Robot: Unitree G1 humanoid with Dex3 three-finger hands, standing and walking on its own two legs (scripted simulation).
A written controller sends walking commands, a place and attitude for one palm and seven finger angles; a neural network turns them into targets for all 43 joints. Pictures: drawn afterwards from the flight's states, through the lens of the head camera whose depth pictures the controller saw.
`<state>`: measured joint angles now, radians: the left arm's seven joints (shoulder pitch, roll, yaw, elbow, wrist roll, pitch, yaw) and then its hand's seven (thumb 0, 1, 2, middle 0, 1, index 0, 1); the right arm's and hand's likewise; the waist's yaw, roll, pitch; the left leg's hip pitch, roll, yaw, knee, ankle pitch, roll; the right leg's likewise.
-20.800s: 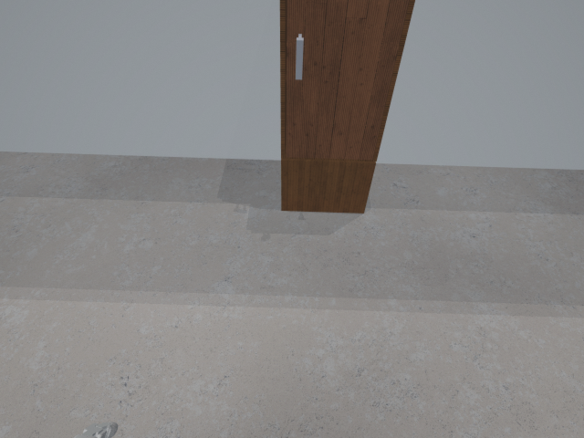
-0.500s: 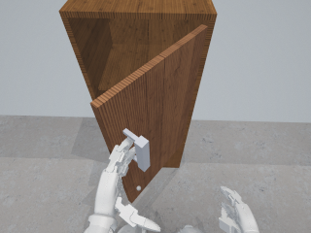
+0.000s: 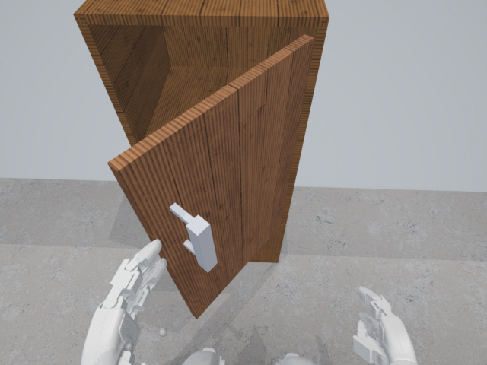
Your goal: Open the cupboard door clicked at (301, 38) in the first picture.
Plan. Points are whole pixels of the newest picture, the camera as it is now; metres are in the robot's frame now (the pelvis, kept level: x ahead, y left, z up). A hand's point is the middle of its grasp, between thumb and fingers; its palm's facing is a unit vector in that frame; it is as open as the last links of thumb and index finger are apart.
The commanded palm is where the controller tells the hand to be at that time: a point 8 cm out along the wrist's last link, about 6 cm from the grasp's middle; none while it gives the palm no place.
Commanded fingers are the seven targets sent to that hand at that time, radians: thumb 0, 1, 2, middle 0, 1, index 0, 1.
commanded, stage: slide the hand sideways off the handle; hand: left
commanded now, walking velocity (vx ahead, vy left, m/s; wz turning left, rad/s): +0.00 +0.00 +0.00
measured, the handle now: (193, 238) +0.29 +0.09 +0.08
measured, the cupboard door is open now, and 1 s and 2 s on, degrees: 52 52 52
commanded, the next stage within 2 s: draw the hand back to the body in 0.12 s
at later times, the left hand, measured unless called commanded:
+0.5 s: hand (119, 327) +0.16 +0.15 +0.11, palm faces +0.01 -1.00 -0.08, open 16.3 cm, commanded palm +0.12 +0.21 +0.12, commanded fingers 0.00 -0.50 0.30 -0.15 -0.30 -0.15 -0.30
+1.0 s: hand (28, 291) +0.18 +0.24 +0.16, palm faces +0.23 -0.90 -0.36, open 14.1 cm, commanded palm +0.14 +0.29 +0.20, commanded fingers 0.00 0.20 0.60 -0.17 -0.30 -0.17 -0.30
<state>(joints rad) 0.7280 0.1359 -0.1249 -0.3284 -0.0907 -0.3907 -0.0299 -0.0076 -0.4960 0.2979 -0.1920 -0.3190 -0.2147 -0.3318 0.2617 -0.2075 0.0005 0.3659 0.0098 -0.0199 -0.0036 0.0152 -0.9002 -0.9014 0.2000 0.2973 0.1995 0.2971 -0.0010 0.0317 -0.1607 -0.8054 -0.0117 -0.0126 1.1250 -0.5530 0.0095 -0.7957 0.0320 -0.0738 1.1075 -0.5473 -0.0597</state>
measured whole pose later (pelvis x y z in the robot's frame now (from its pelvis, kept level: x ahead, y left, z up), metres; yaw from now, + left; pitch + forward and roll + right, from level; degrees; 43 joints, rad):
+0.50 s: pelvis -0.01 +0.00 +0.01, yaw +0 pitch +10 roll -1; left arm 0.70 0.21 0.04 -0.40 -0.22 -0.28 -0.13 -0.01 -0.50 0.30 -0.15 -0.30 -0.15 -0.30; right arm 0.29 -0.21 0.01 0.37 0.05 -0.02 -0.07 0.02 -0.90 -0.90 0.20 0.30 0.20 0.30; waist 0.00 0.06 -0.18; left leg -0.73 -0.01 -0.03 1.08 -0.53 0.01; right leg -0.71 0.04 -0.08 1.04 -0.52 -0.05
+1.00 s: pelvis +0.02 +0.03 +0.06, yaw +0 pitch +3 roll -2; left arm 0.69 0.32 0.12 -0.52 -0.05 -0.02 0.11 0.00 -0.12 0.46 -0.17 -0.30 -0.17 -0.30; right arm 0.30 -0.21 0.06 0.44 0.04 -0.05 -0.11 0.02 -0.90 -0.90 0.20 0.30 0.20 0.30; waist 0.04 0.06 -0.11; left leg -0.41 -0.04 0.00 0.78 -0.43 0.06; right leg -0.38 0.02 -0.05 0.72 -0.40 -0.01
